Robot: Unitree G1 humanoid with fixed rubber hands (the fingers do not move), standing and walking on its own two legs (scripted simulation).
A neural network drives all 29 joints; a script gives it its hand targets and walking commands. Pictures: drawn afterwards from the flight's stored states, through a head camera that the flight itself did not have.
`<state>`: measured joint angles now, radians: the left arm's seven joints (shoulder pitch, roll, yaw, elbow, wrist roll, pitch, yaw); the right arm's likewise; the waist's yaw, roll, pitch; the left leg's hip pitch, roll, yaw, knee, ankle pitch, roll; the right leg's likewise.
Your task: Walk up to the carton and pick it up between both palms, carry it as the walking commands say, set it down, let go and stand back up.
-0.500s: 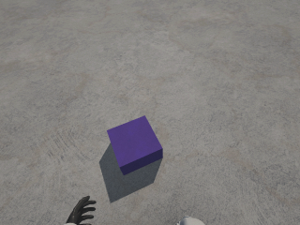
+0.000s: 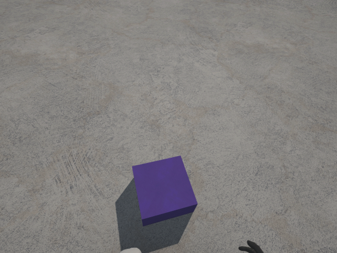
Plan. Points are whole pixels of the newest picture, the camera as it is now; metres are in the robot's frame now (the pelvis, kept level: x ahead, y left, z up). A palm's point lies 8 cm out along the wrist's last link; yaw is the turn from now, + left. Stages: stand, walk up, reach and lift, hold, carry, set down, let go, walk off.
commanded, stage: walk up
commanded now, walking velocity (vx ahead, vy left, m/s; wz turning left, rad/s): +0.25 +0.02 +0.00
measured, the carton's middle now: (162, 189) +0.52 +0.05 -0.69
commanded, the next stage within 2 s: none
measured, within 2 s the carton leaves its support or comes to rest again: neither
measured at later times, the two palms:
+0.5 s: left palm (86, 246) +0.15 +0.22 -0.12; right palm out of the picture +0.08 -0.26 -0.14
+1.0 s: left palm out of the picture +0.03 +0.21 -0.14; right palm out of the picture +0.07 -0.22 -0.13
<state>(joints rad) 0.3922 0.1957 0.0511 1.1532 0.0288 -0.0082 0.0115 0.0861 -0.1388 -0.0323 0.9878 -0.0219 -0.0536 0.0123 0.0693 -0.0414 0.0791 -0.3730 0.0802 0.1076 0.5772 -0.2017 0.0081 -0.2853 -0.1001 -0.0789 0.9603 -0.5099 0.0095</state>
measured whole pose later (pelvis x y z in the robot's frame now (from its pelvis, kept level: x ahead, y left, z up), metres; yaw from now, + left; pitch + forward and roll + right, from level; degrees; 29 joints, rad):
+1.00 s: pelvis +0.05 +0.00 +0.01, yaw +1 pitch -1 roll +0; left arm 0.27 0.13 0.01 1.16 0.02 0.00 0.03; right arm 0.23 -0.13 -0.02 1.12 -0.01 0.00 -0.03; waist 0.01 0.00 0.04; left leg -0.13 0.03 0.05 0.41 -0.25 -0.01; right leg -0.18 -0.03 -0.08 0.39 -0.18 0.00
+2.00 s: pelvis +0.07 -0.07 +0.01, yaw +14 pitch -1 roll +0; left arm 0.22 0.13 0.04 1.17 0.01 0.00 0.05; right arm 0.26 -0.12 -0.02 1.17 -0.01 0.00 -0.04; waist -0.01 -0.01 0.05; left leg -0.17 0.05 0.05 0.46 -0.26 -0.02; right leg -0.17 -0.05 -0.19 0.45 -0.25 -0.01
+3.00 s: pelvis +0.06 -0.05 +0.01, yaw +17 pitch +0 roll -2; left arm 0.27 0.13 0.04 1.15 0.00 0.01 0.06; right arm 0.28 -0.11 0.00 1.15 -0.02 -0.01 -0.05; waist 0.00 -0.01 0.01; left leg -0.25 0.02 0.00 0.53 -0.27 0.01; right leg -0.18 -0.08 -0.24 0.45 -0.25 0.02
